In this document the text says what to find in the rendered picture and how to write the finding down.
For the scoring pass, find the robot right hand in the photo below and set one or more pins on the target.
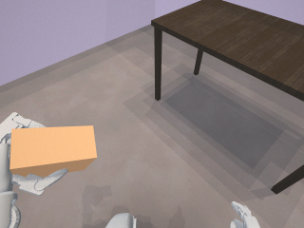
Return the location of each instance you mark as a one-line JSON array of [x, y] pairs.
[[245, 214]]

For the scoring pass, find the sponge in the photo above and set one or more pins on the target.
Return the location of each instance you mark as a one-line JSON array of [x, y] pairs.
[[42, 151]]

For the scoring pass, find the robot left forearm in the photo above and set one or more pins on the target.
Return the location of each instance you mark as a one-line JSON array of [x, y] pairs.
[[10, 215]]

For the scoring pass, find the robot left hand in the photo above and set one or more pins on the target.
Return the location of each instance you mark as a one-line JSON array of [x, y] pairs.
[[32, 183]]

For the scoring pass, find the table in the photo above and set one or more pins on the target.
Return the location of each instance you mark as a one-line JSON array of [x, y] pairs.
[[265, 46]]

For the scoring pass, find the left robot thigh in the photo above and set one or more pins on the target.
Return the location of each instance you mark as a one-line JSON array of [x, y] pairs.
[[122, 220]]

